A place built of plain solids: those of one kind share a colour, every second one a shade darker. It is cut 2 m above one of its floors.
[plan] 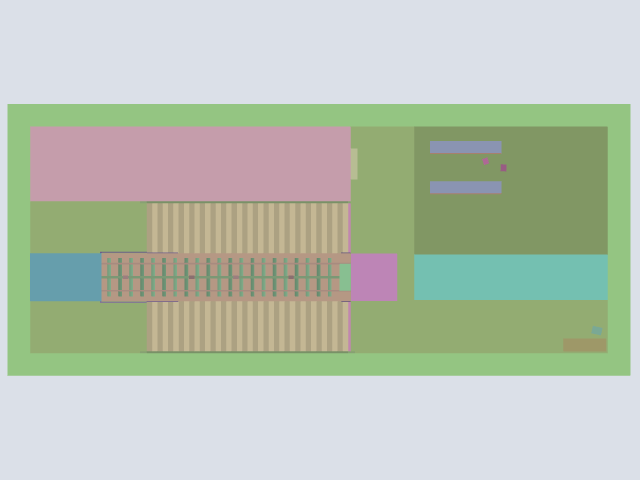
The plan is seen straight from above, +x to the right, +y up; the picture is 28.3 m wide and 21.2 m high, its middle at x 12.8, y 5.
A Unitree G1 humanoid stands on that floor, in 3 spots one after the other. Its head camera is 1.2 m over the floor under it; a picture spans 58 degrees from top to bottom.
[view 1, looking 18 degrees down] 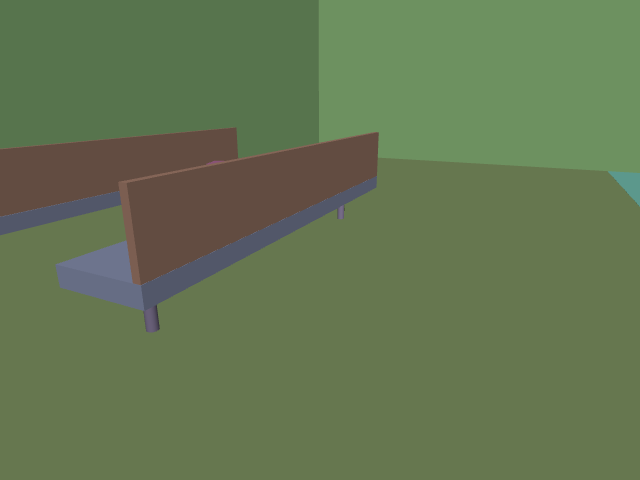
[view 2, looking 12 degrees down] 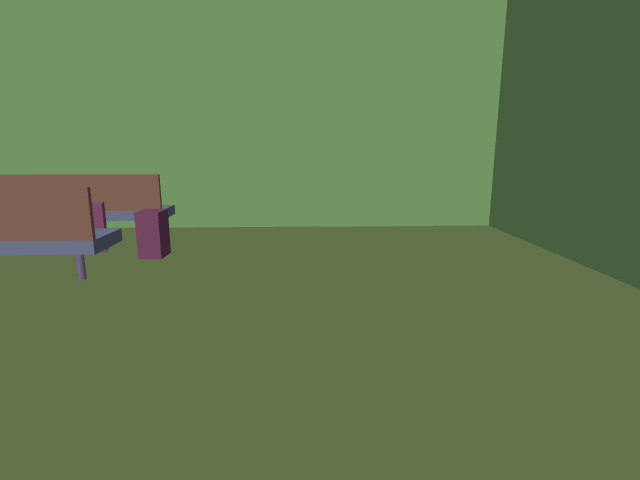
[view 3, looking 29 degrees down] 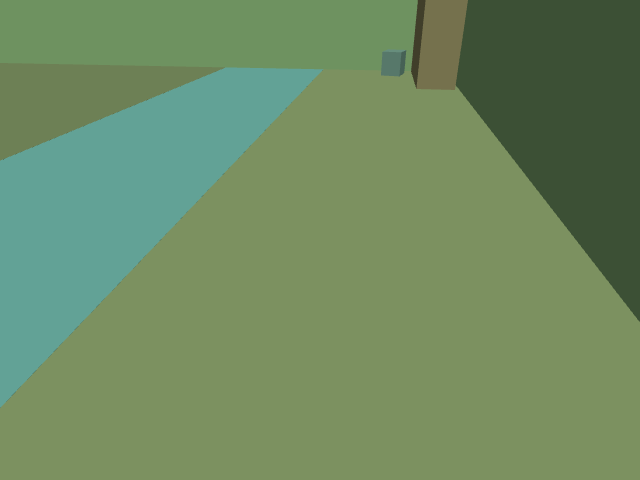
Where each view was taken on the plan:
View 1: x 16.45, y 5.56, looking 26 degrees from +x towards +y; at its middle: floor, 3.89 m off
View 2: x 22.61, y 3.36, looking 88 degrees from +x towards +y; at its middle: floor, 5.77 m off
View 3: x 16.45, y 1.15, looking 8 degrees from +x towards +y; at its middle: floor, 2.48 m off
